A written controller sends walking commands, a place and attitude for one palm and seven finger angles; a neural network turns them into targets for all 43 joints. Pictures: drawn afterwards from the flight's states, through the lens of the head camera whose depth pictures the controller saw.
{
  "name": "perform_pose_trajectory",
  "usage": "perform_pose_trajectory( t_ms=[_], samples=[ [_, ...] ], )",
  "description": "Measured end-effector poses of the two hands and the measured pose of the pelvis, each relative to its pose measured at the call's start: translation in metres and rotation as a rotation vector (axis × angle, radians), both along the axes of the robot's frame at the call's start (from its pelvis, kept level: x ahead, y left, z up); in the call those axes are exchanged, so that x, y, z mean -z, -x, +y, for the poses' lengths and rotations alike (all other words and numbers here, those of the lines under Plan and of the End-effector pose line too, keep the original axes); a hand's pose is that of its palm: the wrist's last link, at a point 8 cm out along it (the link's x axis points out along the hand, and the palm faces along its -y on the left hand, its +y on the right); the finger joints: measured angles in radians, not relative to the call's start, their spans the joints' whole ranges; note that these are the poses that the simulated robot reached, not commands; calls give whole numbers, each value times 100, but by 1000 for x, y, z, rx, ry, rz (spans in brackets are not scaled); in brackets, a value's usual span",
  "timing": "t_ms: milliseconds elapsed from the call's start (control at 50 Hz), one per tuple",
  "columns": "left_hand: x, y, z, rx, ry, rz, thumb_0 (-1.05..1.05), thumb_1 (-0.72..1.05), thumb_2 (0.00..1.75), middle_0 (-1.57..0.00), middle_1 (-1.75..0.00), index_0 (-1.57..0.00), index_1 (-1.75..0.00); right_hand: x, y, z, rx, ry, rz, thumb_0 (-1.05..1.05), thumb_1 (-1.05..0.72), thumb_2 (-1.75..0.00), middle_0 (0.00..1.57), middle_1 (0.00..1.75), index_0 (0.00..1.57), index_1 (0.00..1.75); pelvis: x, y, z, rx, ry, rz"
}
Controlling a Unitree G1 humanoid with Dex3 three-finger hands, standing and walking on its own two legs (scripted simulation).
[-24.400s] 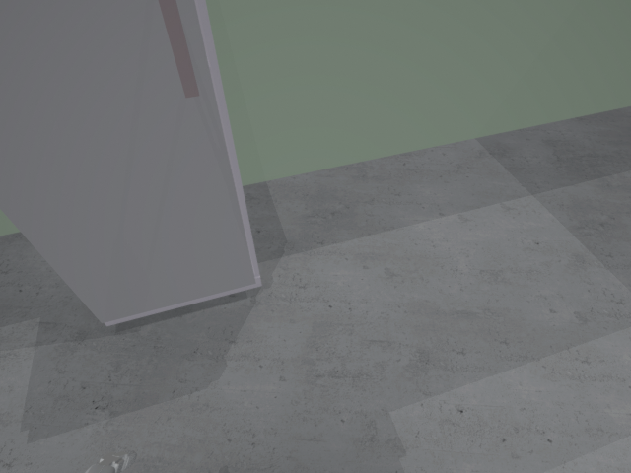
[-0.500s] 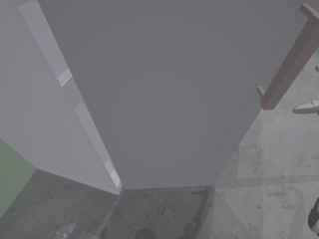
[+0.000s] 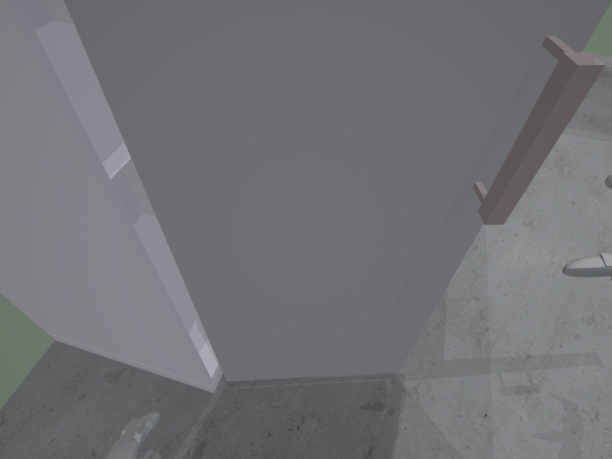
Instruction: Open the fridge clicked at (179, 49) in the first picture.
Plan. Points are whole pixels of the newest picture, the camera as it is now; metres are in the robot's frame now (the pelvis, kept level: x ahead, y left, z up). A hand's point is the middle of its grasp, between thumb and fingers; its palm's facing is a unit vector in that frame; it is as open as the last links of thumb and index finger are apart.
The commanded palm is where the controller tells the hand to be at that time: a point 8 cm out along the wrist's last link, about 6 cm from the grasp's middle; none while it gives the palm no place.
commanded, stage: slip the hand off the handle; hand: right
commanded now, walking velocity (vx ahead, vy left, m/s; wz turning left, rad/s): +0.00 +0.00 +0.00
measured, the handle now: (519, 141) +0.45 -0.23 +0.21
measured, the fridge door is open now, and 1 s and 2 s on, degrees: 70 70 70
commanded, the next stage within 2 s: draw the hand back to the body in 0.62 s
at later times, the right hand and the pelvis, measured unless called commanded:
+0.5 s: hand out of the picture +0.28 -0.32 +0.19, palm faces +0.39 +0.91 -0.15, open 14.7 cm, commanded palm +0.25 -0.35 +0.20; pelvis -0.02 +0.02 +0.00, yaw -3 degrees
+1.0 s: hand out of the picture +0.26 -0.29 +0.20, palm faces +0.11 +0.99 -0.04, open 14.7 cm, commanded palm +0.22 -0.33 +0.20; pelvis -0.01 +0.01 +0.01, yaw -1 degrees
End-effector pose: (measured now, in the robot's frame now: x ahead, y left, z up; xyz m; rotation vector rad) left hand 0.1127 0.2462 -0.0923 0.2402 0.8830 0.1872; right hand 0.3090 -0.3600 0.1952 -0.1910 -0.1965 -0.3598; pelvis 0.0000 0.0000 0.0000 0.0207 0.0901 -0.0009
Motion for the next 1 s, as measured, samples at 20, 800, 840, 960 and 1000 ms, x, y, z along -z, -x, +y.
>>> perform_pose_trajectory(
  t_ms=[20, 800, 840, 960, 1000],
  samples=[
    [-2, -7, -2, 14, -1, -20, 1, 90, 90, -20, -30, -20, -30, -1, 5, 0, 3, 2, -4, -2, 55, -20, 26, 115, 25, 115, 0, 1, 0, 5, -1, -5],
    [-6, 2, 23, 27, -21, -95, 1, 90, 90, -20, -30, -20, -30, 2, 57, 1, -67, -71, 24, -2, 56, -20, 25, 115, 25, 115, 0, 22, 21, 30, 4, -54],
    [-9, 0, 22, 16, -19, -114, 1, 90, 90, -20, -30, -20, -30, 9, 55, 4, -144, -143, 85, -2, 55, -20, 25, 115, 25, 115, -1, 20, 20, 30, 3, -65],
    [-29, -24, 11, 38, 7, -252, 1, 90, 90, -20, -30, -20, -30, 3, 64, 14, -258, -158, 145, -2, 55, -20, 25, 115, 25, 115, -4, 16, 14, 21, 4, -95],
    [-36, -33, 5, 56, 25, -299, 1, 90, 90, -20, -30, -20, -30, -3, 73, 14, -254, -146, 111, -2, 55, -20, 25, 115, 25, 115, -5, 15, 13, 18, 5, -100]
  ],
)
